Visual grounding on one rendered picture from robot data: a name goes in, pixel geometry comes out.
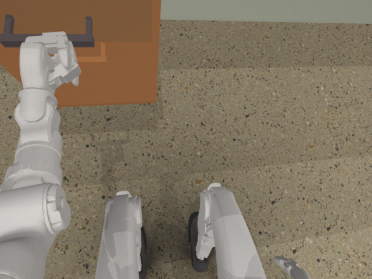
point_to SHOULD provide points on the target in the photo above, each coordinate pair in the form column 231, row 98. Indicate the cabinet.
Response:
column 129, row 78

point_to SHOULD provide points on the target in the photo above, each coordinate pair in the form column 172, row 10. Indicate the robot left upper arm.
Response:
column 30, row 219

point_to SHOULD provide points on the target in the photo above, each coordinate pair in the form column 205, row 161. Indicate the robot right hand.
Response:
column 291, row 268

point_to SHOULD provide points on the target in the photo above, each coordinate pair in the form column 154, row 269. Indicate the robot left hand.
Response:
column 36, row 64

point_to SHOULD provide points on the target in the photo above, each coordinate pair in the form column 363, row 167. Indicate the drawer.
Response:
column 112, row 20

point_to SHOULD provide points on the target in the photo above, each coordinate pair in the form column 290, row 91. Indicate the right robot foot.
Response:
column 201, row 264

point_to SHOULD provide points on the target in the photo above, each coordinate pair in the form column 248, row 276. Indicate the left robot forearm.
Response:
column 39, row 149

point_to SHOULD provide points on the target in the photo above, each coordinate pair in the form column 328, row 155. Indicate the right robot thigh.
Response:
column 236, row 254

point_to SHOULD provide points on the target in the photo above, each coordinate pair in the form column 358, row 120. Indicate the handle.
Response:
column 10, row 40
column 92, row 61

